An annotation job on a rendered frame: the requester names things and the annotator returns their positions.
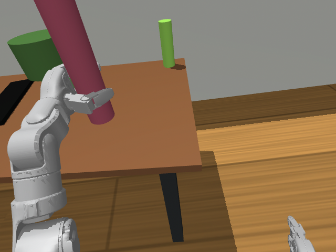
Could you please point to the table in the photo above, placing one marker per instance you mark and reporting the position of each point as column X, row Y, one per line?
column 152, row 132

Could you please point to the left robot arm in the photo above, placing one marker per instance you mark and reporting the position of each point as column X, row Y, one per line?
column 35, row 166

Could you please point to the potted plant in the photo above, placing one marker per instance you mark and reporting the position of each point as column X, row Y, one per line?
column 36, row 54

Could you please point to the right robot hand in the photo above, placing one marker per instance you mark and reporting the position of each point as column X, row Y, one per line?
column 297, row 238

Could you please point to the left robot hand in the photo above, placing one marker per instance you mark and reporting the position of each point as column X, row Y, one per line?
column 57, row 85

